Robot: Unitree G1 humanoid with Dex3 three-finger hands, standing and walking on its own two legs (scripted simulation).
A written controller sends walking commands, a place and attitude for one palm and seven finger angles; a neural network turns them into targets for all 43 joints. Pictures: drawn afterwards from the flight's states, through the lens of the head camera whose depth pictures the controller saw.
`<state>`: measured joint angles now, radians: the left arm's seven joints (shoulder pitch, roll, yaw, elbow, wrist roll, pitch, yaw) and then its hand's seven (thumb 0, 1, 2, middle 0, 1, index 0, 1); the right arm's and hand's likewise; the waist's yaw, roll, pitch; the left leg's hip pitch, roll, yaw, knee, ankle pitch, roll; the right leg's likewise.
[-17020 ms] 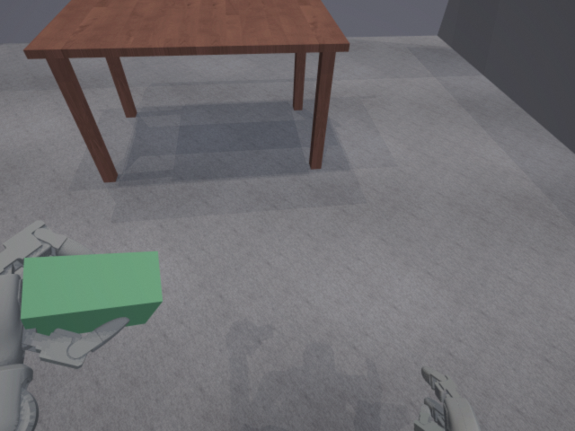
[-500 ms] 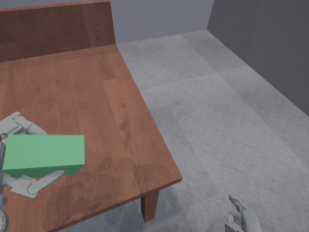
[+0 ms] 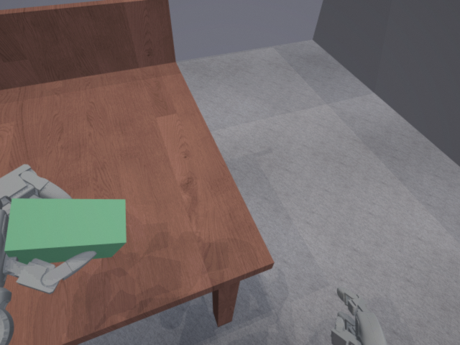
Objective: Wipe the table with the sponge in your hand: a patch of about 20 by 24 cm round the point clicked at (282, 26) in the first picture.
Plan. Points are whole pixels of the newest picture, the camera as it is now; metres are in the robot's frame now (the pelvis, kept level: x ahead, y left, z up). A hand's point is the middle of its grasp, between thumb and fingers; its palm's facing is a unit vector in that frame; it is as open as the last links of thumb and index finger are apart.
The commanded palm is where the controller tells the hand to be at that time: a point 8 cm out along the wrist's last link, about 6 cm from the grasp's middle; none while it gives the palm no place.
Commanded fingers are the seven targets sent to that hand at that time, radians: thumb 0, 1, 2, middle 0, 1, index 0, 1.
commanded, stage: shuffle to correct the standing spot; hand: left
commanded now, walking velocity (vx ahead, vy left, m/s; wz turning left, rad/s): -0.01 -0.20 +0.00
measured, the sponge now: (86, 232) +0.23 +0.21 +0.14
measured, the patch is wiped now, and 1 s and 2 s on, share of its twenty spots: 0.00 0.00 0.00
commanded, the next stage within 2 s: come to a stop and stand still in 1.98 s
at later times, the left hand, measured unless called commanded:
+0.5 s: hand (58, 226) +0.22 +0.23 +0.17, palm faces +0.30 -0.86 -0.41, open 9.6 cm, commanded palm +0.16 +0.27 +0.18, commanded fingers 0.00 0.10 1.30 -1.20 -1.60 -1.20 -1.60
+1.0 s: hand (49, 233) +0.22 +0.23 +0.17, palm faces +0.31 -0.86 -0.40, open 9.6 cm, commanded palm +0.16 +0.28 +0.18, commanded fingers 0.00 0.10 1.30 -1.20 -1.60 -1.20 -1.60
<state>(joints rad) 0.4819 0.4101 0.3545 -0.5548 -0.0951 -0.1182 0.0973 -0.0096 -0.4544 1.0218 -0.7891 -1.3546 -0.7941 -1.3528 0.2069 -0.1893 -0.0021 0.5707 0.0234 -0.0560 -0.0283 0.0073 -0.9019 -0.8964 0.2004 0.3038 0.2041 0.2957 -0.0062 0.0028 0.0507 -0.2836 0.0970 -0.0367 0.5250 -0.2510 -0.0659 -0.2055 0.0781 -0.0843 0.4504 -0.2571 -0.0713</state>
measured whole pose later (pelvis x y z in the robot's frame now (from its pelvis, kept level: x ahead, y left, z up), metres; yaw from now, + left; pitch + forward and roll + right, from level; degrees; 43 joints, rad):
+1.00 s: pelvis +0.00 +0.00 +0.00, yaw +0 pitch +0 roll -2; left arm 0.49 0.41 0.35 -0.55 -0.10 -0.12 0.10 -0.01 -0.46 1.02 -0.79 -1.36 -0.79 -1.35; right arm 0.20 -0.19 0.00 0.57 0.02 -0.06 -0.03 0.01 -0.90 -0.90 0.20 0.30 0.20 0.30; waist -0.01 0.01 0.04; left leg -0.29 0.10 -0.04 0.52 -0.24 -0.07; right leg -0.21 0.08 -0.09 0.44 -0.25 -0.07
